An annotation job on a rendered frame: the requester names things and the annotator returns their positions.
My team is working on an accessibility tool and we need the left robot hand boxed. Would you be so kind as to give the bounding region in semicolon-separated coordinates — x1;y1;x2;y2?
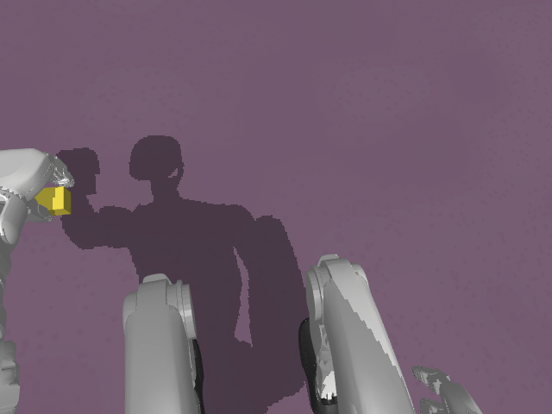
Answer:
0;148;75;223

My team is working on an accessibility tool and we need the left robot arm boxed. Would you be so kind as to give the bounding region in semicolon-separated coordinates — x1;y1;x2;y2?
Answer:
0;190;28;414

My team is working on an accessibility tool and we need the right robot foot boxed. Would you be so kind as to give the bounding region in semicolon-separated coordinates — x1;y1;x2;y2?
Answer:
298;317;339;414

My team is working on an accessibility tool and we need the right robot hand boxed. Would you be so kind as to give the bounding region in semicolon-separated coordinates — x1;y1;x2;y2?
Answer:
411;366;482;414

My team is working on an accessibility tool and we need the small box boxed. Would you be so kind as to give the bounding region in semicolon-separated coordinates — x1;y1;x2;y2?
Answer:
34;186;71;216

